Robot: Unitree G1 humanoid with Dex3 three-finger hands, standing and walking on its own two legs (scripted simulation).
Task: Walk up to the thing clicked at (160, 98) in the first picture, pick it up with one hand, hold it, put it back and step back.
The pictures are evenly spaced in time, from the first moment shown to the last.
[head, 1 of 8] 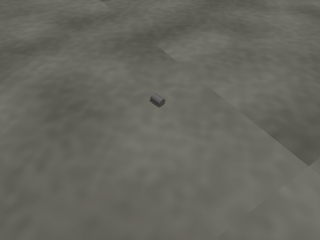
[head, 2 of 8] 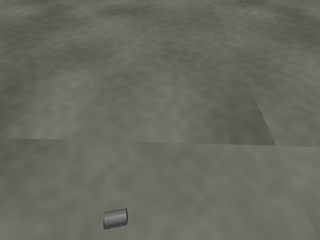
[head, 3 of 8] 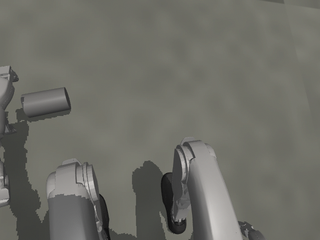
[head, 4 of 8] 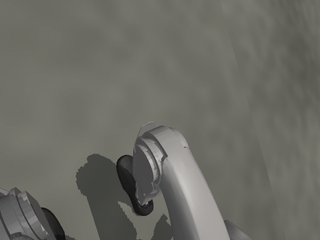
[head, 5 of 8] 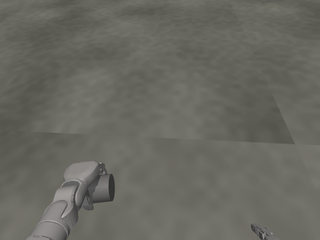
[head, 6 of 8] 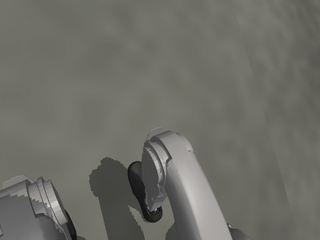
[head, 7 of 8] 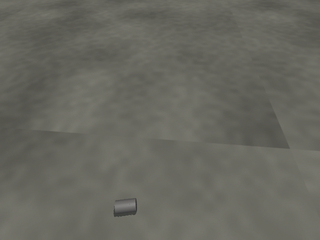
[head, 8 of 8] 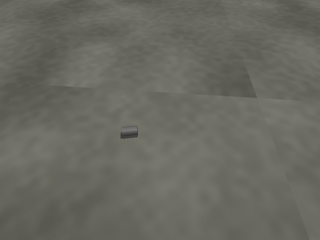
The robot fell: no
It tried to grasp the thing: yes
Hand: left
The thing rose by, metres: 0.67
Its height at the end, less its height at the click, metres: +0.00
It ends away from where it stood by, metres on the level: 0.01
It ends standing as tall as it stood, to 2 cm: yes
